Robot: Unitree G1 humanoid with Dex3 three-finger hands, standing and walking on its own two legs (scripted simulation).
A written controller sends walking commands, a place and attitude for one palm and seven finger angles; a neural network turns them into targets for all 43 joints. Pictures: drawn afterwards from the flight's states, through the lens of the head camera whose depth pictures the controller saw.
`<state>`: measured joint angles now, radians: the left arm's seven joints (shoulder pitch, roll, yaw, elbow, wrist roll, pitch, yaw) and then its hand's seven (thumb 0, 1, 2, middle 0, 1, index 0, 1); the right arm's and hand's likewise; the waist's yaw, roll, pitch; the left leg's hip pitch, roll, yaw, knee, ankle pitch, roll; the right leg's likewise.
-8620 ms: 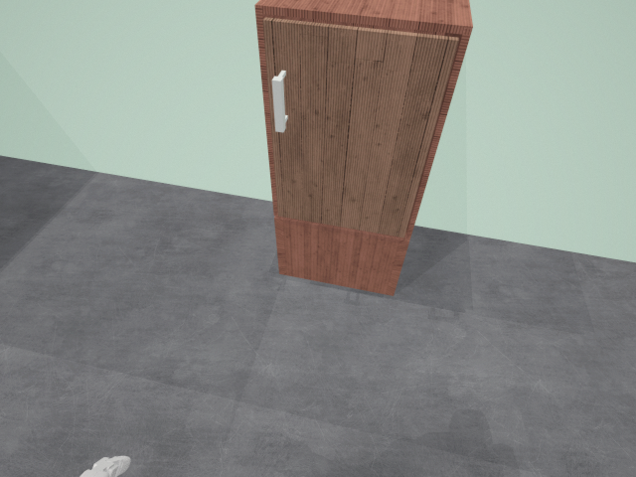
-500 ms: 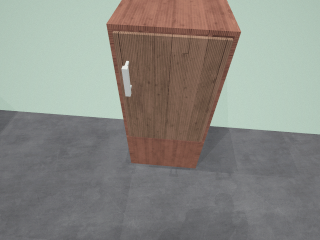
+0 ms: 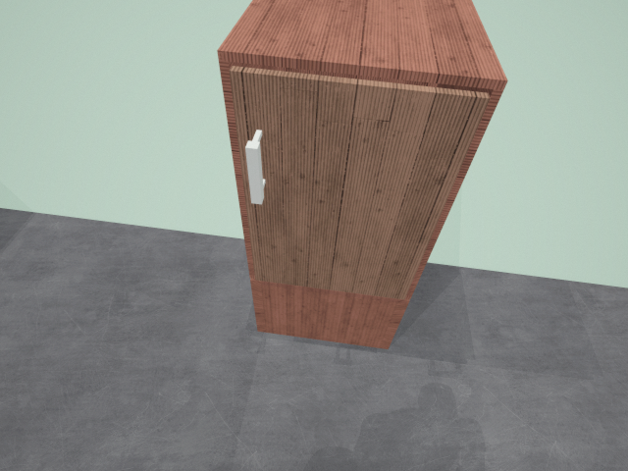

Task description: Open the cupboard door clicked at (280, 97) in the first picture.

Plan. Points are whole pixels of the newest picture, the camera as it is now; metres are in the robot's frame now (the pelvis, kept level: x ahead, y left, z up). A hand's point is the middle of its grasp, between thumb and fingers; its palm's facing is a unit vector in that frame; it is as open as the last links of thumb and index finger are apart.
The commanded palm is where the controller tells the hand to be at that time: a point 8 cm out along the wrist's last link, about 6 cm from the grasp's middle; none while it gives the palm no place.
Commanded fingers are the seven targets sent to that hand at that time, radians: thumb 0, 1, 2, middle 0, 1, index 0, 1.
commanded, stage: shuffle to correct the standing spot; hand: left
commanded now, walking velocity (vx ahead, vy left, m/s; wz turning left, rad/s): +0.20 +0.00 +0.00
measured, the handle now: (257, 167) +0.62 +0.16 +0.02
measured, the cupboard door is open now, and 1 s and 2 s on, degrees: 0 0 0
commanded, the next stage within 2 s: come to a stop and stand still in 0.06 s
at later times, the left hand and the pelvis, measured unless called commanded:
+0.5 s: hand (212, 434) +0.20 +0.17 -0.17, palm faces -0.03 -0.97 -0.24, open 7.3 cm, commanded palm none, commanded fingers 0.00 0.90 0.90 -0.20 -0.30 -0.20 -0.30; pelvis +0.12 -0.02 -0.01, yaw -1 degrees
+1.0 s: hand out of the picture +0.10 +0.20 -0.17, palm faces +0.07 -0.98 -0.19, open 7.4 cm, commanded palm none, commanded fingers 0.00 0.90 0.90 -0.20 -0.30 -0.20 -0.30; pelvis +0.06 +0.01 +0.01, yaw +0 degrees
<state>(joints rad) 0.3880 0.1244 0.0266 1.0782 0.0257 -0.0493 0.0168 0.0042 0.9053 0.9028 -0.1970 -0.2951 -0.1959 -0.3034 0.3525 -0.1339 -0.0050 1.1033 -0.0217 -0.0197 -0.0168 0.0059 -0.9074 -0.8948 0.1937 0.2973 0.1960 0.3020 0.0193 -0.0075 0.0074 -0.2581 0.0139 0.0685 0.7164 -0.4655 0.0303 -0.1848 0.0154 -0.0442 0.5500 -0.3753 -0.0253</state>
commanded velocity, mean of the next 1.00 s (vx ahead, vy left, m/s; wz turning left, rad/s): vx -0.07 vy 0.02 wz -0.02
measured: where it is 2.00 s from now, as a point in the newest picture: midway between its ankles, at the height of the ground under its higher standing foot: outside the picture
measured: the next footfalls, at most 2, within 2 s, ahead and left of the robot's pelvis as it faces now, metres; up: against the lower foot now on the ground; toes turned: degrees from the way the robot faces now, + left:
right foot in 0.46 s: +0.23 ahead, -0.11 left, +0.00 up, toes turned -7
left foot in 0.88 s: +0.11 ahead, +0.12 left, +0.00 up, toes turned +0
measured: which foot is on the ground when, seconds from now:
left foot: down 0.00-0.48, up 0.50-0.86, down 0.88-1.00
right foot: down 0.00-0.06, up 0.08-0.44, down 0.46-0.88, up 0.90-1.00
